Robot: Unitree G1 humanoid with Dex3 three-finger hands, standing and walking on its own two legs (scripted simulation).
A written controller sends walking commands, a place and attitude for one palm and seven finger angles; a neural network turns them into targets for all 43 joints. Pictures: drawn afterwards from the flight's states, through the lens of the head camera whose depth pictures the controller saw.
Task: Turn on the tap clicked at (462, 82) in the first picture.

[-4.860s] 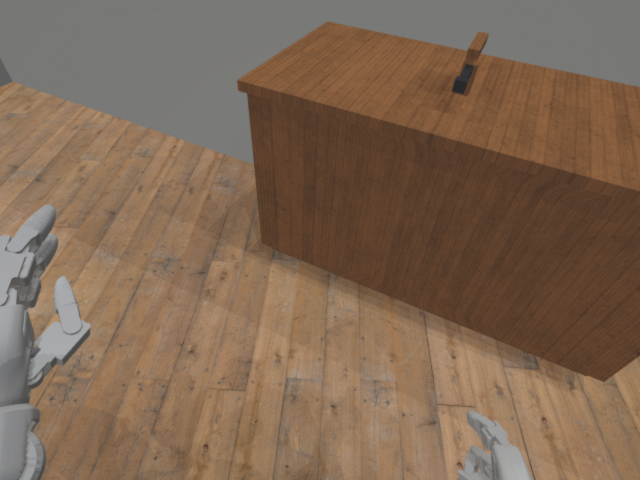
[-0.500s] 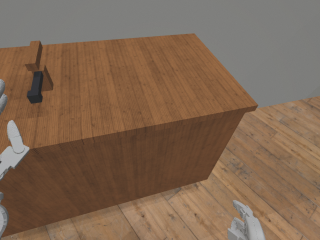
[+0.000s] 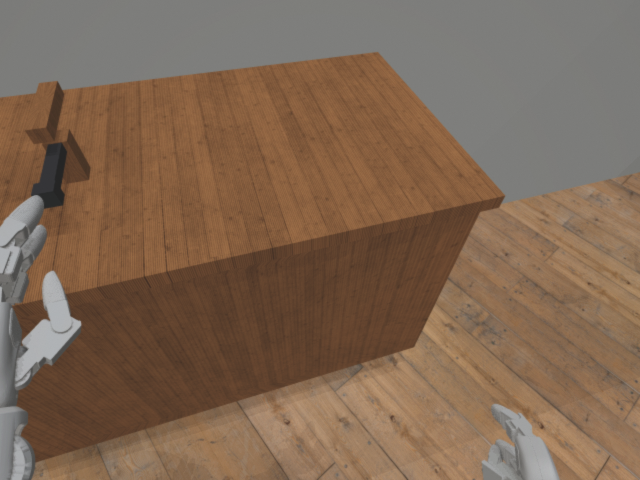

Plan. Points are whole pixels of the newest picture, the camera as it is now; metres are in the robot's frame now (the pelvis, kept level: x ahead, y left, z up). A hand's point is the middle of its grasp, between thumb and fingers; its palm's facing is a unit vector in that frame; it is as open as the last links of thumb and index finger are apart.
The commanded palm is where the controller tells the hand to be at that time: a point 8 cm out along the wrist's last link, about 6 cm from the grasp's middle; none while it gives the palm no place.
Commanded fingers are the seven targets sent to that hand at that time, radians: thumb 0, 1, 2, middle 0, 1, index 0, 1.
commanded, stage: come to a stop and stand still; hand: left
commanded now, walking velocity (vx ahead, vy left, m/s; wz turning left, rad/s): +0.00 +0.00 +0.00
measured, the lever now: (48, 194) +0.46 +0.41 +0.08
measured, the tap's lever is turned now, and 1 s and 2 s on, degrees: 0 0 0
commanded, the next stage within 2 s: look again from close up in 0.54 s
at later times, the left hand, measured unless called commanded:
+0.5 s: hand (29, 372) +0.18 +0.25 +0.16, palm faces +0.39 -0.85 -0.36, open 7.4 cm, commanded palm +0.12 +0.29 +0.18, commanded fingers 0.00 0.90 0.90 -0.20 -0.30 -0.20 -0.30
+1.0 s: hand (78, 336) +0.22 +0.24 +0.14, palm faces +0.23 -0.90 -0.36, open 7.4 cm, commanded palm +0.16 +0.29 +0.18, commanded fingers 0.00 0.90 0.90 -0.20 -0.30 -0.20 -0.30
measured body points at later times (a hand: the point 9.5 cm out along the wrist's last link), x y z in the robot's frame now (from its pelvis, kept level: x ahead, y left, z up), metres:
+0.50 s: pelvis -0.05 +0.02 +0.00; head -0.04 +0.02 +0.45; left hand +0.15 +0.29 +0.18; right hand +0.10 -0.20 -0.10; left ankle +0.00 +0.13 -0.73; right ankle +0.03 -0.09 -0.73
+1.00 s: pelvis -0.02 +0.03 +0.01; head -0.01 +0.05 +0.45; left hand +0.20 +0.29 +0.16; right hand +0.12 -0.21 -0.06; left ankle +0.00 +0.12 -0.73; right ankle +0.04 -0.09 -0.73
